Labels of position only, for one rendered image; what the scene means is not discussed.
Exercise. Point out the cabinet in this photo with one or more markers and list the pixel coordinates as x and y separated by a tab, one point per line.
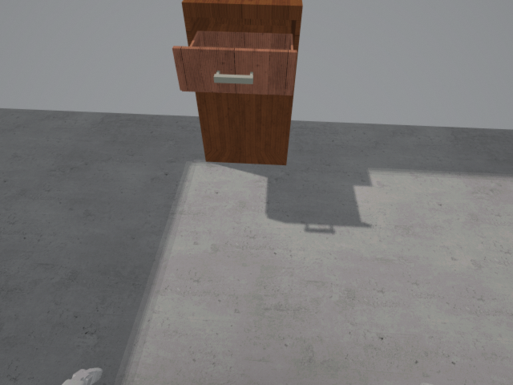
244	128

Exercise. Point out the left robot hand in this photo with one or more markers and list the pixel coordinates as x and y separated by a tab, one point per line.
85	377

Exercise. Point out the drawer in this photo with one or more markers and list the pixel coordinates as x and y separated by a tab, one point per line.
269	56

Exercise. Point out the handle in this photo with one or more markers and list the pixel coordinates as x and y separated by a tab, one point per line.
244	79

